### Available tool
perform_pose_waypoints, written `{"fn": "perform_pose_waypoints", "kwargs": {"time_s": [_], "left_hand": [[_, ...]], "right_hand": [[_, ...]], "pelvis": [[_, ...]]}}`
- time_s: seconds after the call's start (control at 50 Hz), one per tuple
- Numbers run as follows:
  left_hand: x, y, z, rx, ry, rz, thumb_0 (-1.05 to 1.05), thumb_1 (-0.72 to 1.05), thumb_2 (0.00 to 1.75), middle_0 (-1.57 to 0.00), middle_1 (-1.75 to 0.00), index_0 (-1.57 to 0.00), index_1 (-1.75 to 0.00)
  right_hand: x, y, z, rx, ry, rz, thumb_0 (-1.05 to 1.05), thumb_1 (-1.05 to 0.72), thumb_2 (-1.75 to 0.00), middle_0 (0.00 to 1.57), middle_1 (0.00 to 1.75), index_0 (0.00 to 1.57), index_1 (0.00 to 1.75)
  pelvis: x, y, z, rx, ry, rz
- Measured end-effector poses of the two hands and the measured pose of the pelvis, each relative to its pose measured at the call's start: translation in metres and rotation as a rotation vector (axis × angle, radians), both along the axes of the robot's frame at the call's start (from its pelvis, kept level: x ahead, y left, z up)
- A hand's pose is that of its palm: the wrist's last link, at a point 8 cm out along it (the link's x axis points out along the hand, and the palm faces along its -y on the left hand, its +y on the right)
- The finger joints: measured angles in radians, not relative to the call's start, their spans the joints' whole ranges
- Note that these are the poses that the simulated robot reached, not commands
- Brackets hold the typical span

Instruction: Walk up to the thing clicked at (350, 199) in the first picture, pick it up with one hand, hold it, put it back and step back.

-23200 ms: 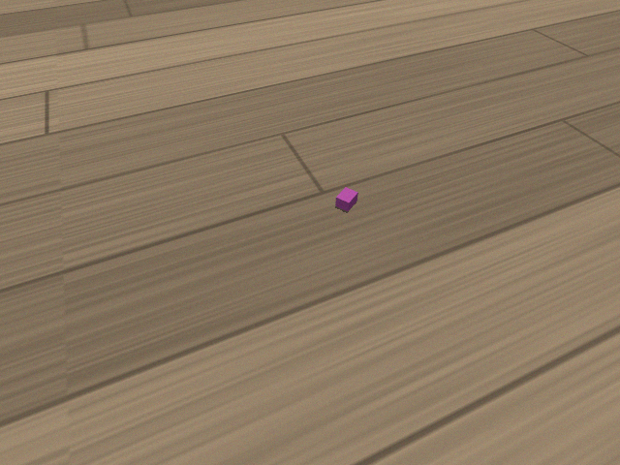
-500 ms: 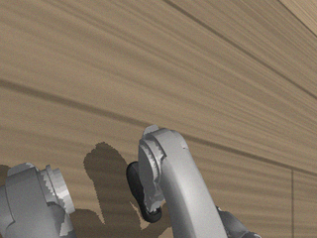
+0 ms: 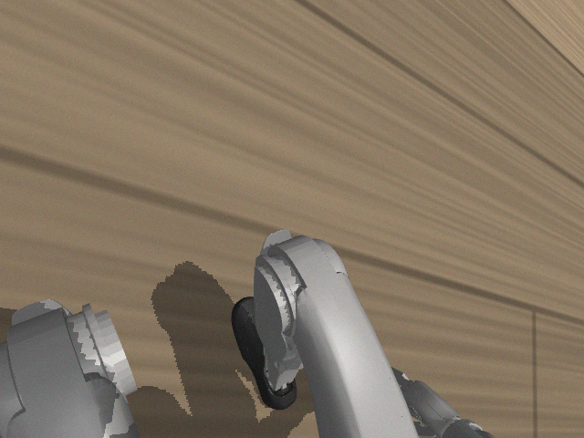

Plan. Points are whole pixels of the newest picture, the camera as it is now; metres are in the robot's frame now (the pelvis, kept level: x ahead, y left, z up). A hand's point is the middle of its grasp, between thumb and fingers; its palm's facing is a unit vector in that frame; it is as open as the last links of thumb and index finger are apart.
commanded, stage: close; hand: left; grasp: from above
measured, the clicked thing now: out of the picture +0.44 +0.38 -0.27
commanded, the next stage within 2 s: settle in 1.58 s
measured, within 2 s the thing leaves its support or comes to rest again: leaves its support in 1.96 s
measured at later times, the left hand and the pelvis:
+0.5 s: hand out of the picture +0.43 +0.37 -0.24, palm faces -0.44 -0.14 -0.89, open 10.6 cm; pelvis +0.00 +0.00 +0.00, yaw +0 degrees
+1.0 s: hand out of the picture +0.42 +0.37 -0.24, palm faces -0.47 -0.16 -0.87, open 9.4 cm; pelvis +0.00 +0.00 +0.00, yaw -1 degrees
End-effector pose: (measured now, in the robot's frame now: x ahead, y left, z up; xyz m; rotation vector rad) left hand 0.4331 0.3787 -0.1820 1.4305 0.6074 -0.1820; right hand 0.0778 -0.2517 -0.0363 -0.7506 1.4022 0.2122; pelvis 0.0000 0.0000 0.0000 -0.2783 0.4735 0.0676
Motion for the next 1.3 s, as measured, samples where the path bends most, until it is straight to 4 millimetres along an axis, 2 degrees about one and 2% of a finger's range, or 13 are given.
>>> {"fn": "perform_pose_waypoints", "kwargs": {"time_s": [0.3,0.44,0.76,0.98,1.16,1.3], "left_hand": [[-0.007,-0.004,-0.002,-0.021,-0.002,-0.05,0.0,-0.08,0.65,-0.39,-0.73,-0.42,-0.71],[-0.001,-0.008,-0.002,-0.011,-0.037,-0.05,0.0,0.01,0.58,-0.45,-0.68,-0.48,-0.65],[0.002,0.001,-0.003,0.001,0.001,0.001,0.0,0.16,0.43,-0.56,-0.58,-0.61,-0.54],[0.0,0.0,-0.001,-0.023,-0.007,-0.039,0.0,0.19,0.34,-0.6,-0.52,-0.68,-0.47],[-0.003,-0.004,-0.001,-0.013,-0.023,-0.048,-0.01,0.16,0.35,-0.63,-0.49,-0.72,-0.43],[0.0,-0.004,-0.001,-0.002,-0.026,-0.031,-0.01,0.15,0.35,-0.67,-0.47,-0.74,-0.41]], "right_hand": [[0.0,0.004,-0.002,-0.002,0.016,0.023,0.0,-0.9,-0.9,0.2,0.3,0.2,0.3],[0.002,0.005,-0.002,0.006,0.001,0.033,0.0,-0.9,-0.9,0.2,0.29,0.2,0.3],[-0.007,0.0,-0.001,0.002,0.026,0.004,0.0,-0.9,-0.9,0.2,0.29,0.2,0.3],[-0.003,0.003,0.0,-0.004,0.035,0.026,0.0,-0.9,-0.9,0.2,0.29,0.2,0.3],[0.006,0.004,-0.003,0.001,0.008,0.05,0.0,-0.9,-0.9,0.2,0.29,0.2,0.3],[0.005,0.004,-0.004,0.006,0.002,0.044,0.0,-0.9,-0.9,0.2,0.29,0.2,0.3]], "pelvis": [[-0.001,-0.001,0.0,-0.002,-0.013,-0.004],[-0.001,-0.001,-0.002,0.0,-0.014,-0.006],[-0.001,0.0,-0.001,-0.003,-0.007,-0.008],[-0.001,0.0,0.0,-0.008,-0.014,-0.007],[-0.001,-0.001,-0.001,-0.004,-0.016,-0.009],[0.0,-0.001,-0.002,-0.001,-0.009,-0.01]]}}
